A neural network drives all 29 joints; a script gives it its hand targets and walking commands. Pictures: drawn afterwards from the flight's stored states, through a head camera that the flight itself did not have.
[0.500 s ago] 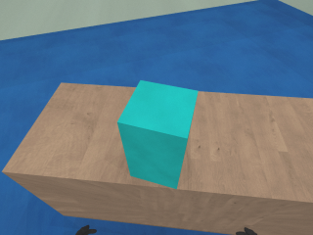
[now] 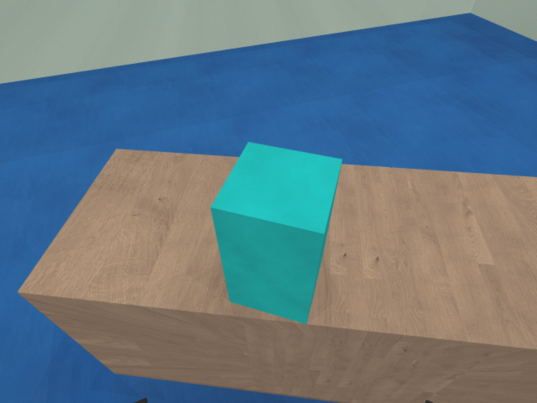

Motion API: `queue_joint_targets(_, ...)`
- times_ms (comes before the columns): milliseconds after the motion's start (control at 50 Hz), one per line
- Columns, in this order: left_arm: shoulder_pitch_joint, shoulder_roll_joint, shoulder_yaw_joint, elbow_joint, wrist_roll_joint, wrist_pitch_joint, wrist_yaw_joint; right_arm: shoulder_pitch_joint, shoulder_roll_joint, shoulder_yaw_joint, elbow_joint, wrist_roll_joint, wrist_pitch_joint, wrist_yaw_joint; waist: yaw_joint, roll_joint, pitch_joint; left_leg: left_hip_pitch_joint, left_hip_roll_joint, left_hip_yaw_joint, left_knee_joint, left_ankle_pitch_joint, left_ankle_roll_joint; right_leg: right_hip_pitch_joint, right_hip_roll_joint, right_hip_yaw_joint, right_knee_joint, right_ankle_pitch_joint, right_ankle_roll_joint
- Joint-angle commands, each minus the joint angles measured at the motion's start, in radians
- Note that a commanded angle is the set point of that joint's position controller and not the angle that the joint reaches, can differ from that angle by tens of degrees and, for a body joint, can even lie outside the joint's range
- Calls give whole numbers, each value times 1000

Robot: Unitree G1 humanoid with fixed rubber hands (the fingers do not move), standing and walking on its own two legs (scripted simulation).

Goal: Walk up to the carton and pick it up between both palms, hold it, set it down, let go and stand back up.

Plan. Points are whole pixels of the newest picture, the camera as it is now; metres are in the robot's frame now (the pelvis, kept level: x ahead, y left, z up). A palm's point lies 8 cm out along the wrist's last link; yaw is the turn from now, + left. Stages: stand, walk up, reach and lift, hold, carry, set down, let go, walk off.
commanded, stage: stand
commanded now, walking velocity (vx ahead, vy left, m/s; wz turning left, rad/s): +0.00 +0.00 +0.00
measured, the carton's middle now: (279, 239) +0.43 +0.01 -0.02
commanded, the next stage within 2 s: walk up in 1.50 s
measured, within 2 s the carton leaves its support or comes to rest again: neither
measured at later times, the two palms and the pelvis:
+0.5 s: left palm out of the picture +0.09 +0.25 -0.10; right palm out of the picture +0.10 -0.24 -0.10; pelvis +0.00 +0.00 +0.00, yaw +1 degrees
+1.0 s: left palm out of the picture +0.08 +0.25 -0.10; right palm out of the picture +0.10 -0.24 -0.10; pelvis +0.00 +0.00 +0.00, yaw +1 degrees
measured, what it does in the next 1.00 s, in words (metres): stands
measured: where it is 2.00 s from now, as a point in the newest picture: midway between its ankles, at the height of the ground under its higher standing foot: outside the picture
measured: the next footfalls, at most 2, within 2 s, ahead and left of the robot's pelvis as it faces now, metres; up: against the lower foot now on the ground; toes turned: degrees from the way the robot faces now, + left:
none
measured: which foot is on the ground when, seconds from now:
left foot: down 0.00-1.00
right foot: down 0.00-1.00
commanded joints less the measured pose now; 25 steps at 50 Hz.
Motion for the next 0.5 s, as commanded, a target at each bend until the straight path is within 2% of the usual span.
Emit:
queue_joint_targets(0,-7,136,45,-104,0,-34,8,-17,-141,-47,-104,1,-34,-7,0,20,-77,2,73,-91,-142,44,39,5,-69,92,-128,18,-35)
queue_joint_targets(180,11,138,43,-89,-2,-34,10,1,-144,-48,-84,3,-33,-7,-2,5,-56,-2,71,-94,-143,57,37,-2,-73,88,-135,25,-37)
queue_joint_targets(220,17,136,42,-84,-1,-34,11,3,-143,-46,-81,3,-33,-8,0,20,-64,0,74,-95,-142,73,39,9,-75,88,-132,41,-37)
queue_joint_targets(340,25,143,43,-75,-4,-33,14,6,-144,-45,-74,4,-31,-10,-1,4,-65,14,73,-94,-136,108,39,5,-78,89,-132,65,-38)
queue_joint_targets(440,30,143,41,-71,-5,-30,14,8,-147,-44,-69,5,-29,-11,0,15,-55,2,73,-96,-144,102,38,13,-78,85,-135,65,-37)
queue_joint_targets(480,33,146,42,-67,-5,-30,15,10,-144,-44,-68,5,-29,-12,-1,-1,-61,18,74,-97,-141,115,39,12,-80,85,-141,70,-37)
